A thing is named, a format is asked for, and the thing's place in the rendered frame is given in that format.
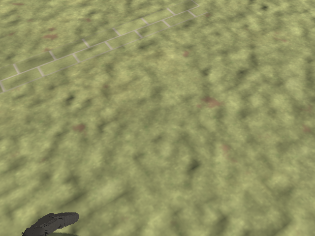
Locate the left robot hand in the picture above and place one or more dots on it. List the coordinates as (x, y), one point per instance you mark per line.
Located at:
(51, 222)

